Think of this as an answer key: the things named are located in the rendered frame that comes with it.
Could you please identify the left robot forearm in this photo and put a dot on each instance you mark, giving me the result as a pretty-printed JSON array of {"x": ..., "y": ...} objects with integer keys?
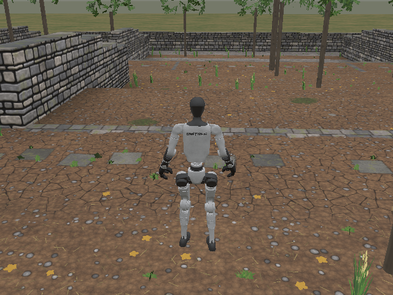
[{"x": 166, "y": 160}]

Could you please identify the humanoid robot head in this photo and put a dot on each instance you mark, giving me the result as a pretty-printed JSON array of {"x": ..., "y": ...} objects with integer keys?
[{"x": 197, "y": 105}]

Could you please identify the robot right thigh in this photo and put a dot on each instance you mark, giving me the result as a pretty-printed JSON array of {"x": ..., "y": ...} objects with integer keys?
[{"x": 210, "y": 188}]

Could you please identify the right robot forearm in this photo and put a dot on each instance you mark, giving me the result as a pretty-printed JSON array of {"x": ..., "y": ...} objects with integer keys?
[{"x": 228, "y": 160}]

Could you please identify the left robot upper arm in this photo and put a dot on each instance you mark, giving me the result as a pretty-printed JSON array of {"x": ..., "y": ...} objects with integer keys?
[{"x": 177, "y": 129}]

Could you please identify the right robot upper arm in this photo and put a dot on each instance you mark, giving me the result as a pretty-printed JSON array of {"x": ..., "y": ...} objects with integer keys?
[{"x": 216, "y": 130}]

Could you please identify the robot right hand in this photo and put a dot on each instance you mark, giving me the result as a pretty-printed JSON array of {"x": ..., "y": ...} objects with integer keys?
[{"x": 233, "y": 170}]

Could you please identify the robot left hand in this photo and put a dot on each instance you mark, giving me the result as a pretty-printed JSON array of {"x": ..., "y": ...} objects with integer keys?
[{"x": 167, "y": 170}]

